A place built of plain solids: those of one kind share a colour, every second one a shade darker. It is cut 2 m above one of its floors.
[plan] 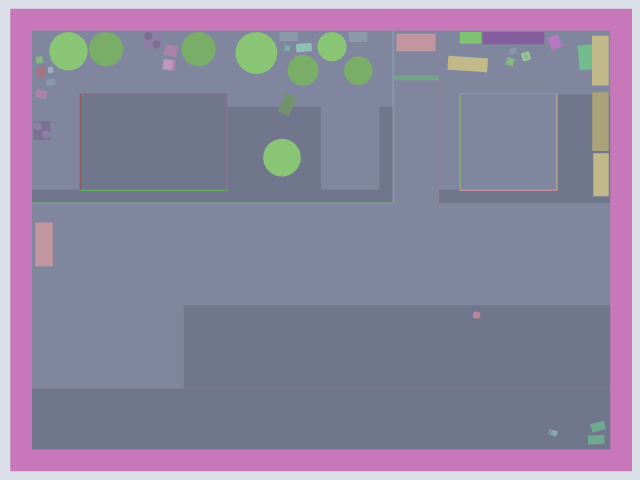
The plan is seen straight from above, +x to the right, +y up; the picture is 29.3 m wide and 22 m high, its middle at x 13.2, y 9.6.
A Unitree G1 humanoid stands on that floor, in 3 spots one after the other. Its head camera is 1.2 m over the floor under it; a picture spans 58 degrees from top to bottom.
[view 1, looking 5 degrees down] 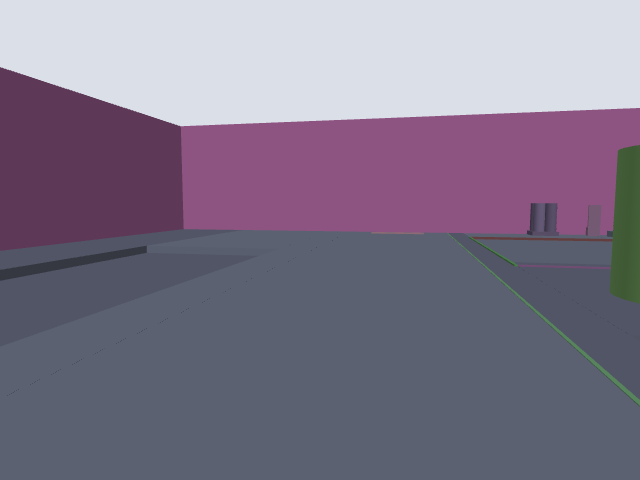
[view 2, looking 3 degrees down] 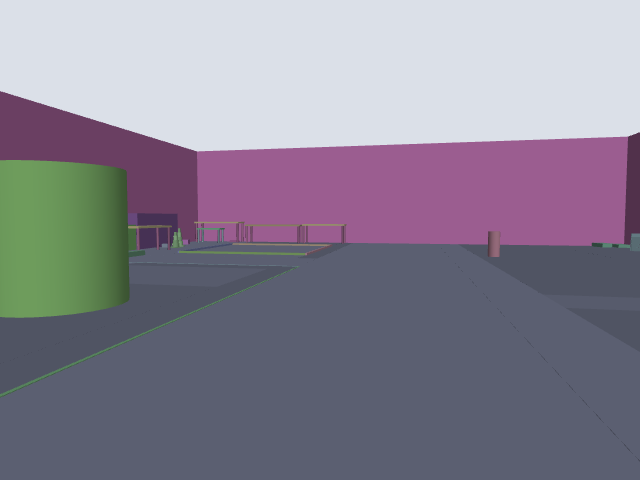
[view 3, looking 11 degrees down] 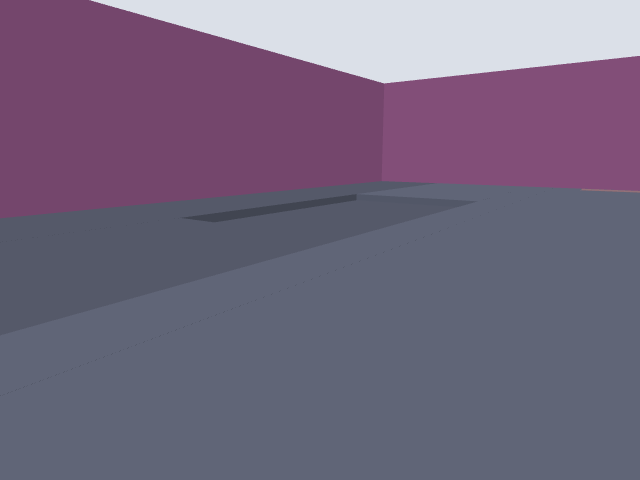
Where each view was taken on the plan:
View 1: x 17.58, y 9.95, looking -168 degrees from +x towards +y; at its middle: floor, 13.77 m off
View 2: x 6.35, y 8.61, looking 12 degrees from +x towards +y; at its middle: wall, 20.63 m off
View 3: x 18.84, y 10.00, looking -144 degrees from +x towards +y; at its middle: floor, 6.29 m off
